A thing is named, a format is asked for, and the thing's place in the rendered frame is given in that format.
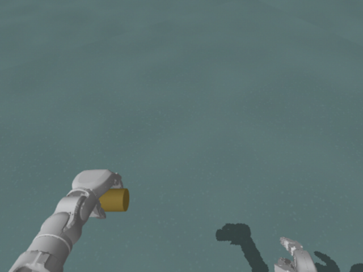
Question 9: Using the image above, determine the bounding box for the left robot hand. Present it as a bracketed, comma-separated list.
[72, 169, 124, 219]

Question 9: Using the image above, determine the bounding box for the can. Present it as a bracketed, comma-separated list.
[99, 189, 129, 212]

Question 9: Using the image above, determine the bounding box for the right robot hand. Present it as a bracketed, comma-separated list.
[274, 237, 318, 272]

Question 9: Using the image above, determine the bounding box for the left robot arm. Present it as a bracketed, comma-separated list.
[9, 188, 97, 272]

